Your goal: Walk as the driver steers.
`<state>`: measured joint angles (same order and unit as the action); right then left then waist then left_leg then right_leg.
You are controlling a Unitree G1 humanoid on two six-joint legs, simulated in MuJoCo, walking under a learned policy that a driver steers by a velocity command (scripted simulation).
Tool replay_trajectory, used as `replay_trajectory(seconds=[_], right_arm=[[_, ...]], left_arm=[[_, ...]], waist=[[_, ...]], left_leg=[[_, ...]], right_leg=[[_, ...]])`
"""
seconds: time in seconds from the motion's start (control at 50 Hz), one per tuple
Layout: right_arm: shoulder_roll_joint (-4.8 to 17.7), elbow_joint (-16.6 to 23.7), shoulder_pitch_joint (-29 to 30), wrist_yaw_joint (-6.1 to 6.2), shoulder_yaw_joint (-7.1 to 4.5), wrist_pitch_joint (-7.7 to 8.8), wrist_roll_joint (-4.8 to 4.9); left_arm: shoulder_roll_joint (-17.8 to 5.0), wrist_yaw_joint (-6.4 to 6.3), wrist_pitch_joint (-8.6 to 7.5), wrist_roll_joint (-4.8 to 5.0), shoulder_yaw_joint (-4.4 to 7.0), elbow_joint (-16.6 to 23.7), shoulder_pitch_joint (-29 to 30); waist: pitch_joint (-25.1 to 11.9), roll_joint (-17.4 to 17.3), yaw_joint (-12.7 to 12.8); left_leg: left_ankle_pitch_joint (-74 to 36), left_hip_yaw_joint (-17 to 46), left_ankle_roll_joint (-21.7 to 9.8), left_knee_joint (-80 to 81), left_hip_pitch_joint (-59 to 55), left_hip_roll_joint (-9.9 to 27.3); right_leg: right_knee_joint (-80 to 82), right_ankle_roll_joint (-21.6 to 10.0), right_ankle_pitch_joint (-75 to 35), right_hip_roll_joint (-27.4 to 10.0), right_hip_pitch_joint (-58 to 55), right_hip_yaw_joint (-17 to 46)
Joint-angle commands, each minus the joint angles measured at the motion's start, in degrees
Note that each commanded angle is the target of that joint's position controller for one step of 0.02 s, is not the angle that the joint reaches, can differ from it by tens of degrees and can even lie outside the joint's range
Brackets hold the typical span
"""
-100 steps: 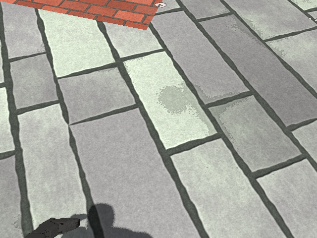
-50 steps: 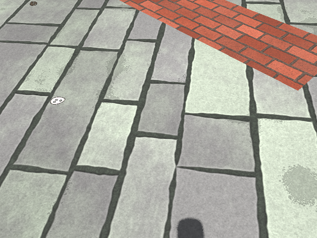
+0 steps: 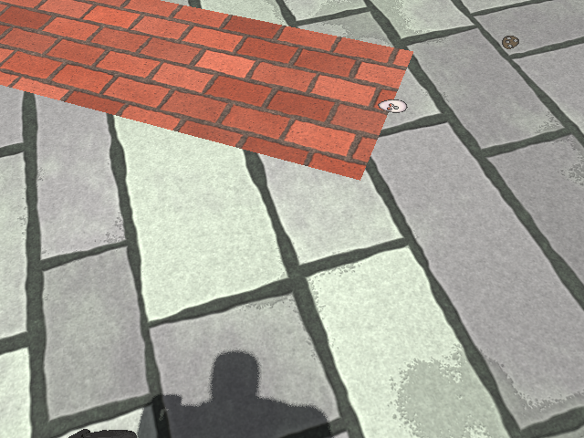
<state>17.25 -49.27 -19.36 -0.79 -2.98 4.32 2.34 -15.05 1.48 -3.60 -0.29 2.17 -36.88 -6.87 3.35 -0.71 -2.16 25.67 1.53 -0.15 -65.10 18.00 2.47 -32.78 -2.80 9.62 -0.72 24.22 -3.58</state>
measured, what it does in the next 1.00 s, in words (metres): walks ahead, turning left: left foot, then right foot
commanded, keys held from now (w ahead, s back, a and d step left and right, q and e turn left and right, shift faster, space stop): w+q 0.64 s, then w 0.20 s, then w+e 0.16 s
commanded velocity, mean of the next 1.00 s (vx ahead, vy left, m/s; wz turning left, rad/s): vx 0.50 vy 0.00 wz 0.37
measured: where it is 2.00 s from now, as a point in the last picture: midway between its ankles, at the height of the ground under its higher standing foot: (211, 224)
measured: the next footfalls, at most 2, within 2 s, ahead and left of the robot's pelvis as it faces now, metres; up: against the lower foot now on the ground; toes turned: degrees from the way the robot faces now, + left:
left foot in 0.44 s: +0.38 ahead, +0.17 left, +0.00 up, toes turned +17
right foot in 0.94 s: +0.73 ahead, +0.10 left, +0.00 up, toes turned +25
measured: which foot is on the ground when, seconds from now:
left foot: up 0.00-0.42, down 0.44-0.96, up 0.98-1.00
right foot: down 0.00-0.46, up 0.48-0.92, down 0.94-1.00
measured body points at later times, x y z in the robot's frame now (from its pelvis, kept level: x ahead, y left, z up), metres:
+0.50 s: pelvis +0.27 +0.07 -0.01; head +0.31 +0.09 +0.43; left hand +0.24 +0.36 -0.14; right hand +0.52 -0.14 -0.10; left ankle +0.34 +0.16 -0.73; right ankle +0.11 -0.11 -0.65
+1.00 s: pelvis +0.57 +0.12 -0.01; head +0.59 +0.13 +0.44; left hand +0.64 +0.44 -0.09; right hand +0.73 -0.12 -0.13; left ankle +0.35 +0.16 -0.68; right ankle +0.69 +0.08 -0.73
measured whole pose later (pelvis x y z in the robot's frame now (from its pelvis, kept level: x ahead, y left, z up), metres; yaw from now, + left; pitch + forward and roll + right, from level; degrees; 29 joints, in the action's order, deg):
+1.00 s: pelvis +0.57 +0.12 -0.01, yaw +25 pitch +2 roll -1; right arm 17.4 -45.8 -19.4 0.6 -3.3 2.5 0.3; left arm -16.1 2.5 -6.5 0.6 2.7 -40.5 -6.2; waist 1.0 -1.2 -2.2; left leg 26.3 6.6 -2.3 -50.8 8.7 -3.4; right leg -32.0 -3.3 8.1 2.9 26.3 -1.4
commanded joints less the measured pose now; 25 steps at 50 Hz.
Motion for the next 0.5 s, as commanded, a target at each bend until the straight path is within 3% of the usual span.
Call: replay_trajectory(seconds=[0.02, 0.04, 0.08, 0.14, 0.24, 0.34, 0.38, 0.4, 0.42, 0.44, 0.46, 0.48, 0.5], right_arm=[[6.5, 5.6, 3.4, 0.38, -1.74, 0.49, -0.65], [5.3, 5.0, 1.5, 0.39, -1.59, -0.43, -0.44], [3.3, 4.7, 1.3, 0.53, -1.32, -1.79, -0.42], [2.6, 5.7, 5.1, 0.66, -1.34, -2.38, -0.74], [0.8, 8.2, 13.5, -1.13, -0.41, -1.80, -1.19], [1.3, 12.3, 20.1, -2.76, -0.25, -1.82, -1.10], [2.7, 13.1, 18.4, -3.10, -1.00, -2.03, -1.03], [4.1, 12.7, 15.0, -3.03, -1.80, -2.25, -0.93], [6.4, 11.1, 7.8, -2.72, -3.18, -2.39, -0.71], [10.1, 8.6, -1.8, -1.79, -5.25, -2.73, -0.68], [17.0, 7.9, -5.1, -0.63, -6.85, -3.06, -0.56], [16.7, 10.1, -4.4, -1.09, -6.03, -2.01, -0.88], [11.9, 9.9, -3.6, -1.46, -4.69, -1.27, -1.30]], left_arm=[[-6.3, -0.26, -1.18, -0.39, 2.39, -0.2, -7.9], [-6.2, -0.18, -1.79, -0.57, 2.54, -0.5, -6.7], [-6.1, -0.28, -2.96, -0.42, 2.84, -1.8, -5.5], [-6.8, -1.04, -3.38, -0.87, 3.33, -3.7, -6.3], [-8.9, -1.99, -2.73, -0.30, 4.00, -5.7, -8.4], [-10.8, -2.18, -0.71, 1.08, 4.85, -8.2, -11.9], [-12.4, -2.50, 0.15, 1.41, 5.24, -8.2, -11.0], [-13.2, -2.73, 0.65, 1.62, 5.42, -8.0, -10.4], [-13.6, -2.91, 1.17, 1.85, 5.39, -7.7, -9.3], [-12.7, -3.18, 1.10, 1.79, 4.89, -7.3, -9.2], [-5.7, -2.81, 0.11, -0.63, 2.75, -4.8, -13.6], [-4.5, -2.12, -2.34, 0.24, 1.52, -3.2, -12.7], [-9.5, -1.41, -3.90, 2.70, 2.74, -1.7, -4.8]], waist=[[-7.4, 6.4, 4.0], [-6.9, 7.3, 2.7], [-4.4, 5.4, 1.5], [-1.6, 3.6, 1.8], [1.5, 2.6, 4.8], [3.4, 2.6, 6.5], [0.5, 4.5, 4.4], [-2.3, 5.7, 2.1], [-6.2, 5.5, -2.2], [-11.2, 3.6, -7.1], [-15.9, -10.9, -3.7], [-25.2, -10.8, -2.6], [-19.7, -4.4, -5.6]], left_leg=[[-6.9, 3.9, -0.8, -3.9, 19.9, 5.7], [-8.7, 4.0, -0.4, -3.4, 16.8, 6.0], [-11.0, 4.5, 0.5, -1.2, 16.8, 6.1], [-18.9, 5.8, 1.0, 5.6, 21.1, 5.6], [-30.2, 0.8, 0.1, 21.4, 20.1, 4.3], [-23.5, -3.1, -2.8, 28.3, 22.9, 2.9], [-17.8, -6.4, -4.9, 28.7, 17.6, -0.3], [-14.9, -8.2, -6.2, 28.2, 12.4, -2.7], [-14.9, -9.3, -8.0, 30.1, 2.9, -5.4], [-17.8, -6.5, -10.3, 33.4, -13.2, -6.3], [-16.3, 19.3, -18.4, 34.3, -34.0, 8.4], [-5.1, 47.3, -26.3, 45.5, -42.8, 17.0], [-6.0, 41.2, -22.2, 49.1, -39.9, 15.9]], right_leg=[[18.8, -9.5, -3.1, -15.6, -21.9, 18.2], [21.0, -10.0, -4.0, -15.6, -18.5, 16.3], [24.2, -10.2, -7.3, -15.5, -15.4, 11.3], [25.9, -8.9, -11.2, -14.5, -16.6, 4.6], [27.1, -6.9, -12.0, -13.6, -19.4, -3.9], [22.5, -5.7, -19.0, -16.3, -29.5, -6.8], [15.9, -4.4, -37.4, -16.3, -31.6, -8.4], [10.0, -3.7, -47.1, -16.0, -31.8, -9.0], [0.0, -2.5, -51.6, -14.6, -29.7, -10.2], [-14.2, -0.1, -44.3, -12.2, -20.8, -11.0], [-35.8, 3.9, 0.2, -4.8, 3.8, -9.8], [-47.4, 4.7, 25.9, 3.9, 16.6, 4.5], [-48.2, 3.3, 21.4, 0.4, 22.7, 9.2]])
Velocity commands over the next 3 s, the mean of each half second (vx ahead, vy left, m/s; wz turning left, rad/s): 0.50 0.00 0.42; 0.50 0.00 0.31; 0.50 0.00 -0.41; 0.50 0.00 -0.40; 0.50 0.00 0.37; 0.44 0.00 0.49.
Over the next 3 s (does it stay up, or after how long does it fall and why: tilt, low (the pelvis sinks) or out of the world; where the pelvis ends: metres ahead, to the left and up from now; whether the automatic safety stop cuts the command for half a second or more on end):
stays up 1.63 0.31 -0.01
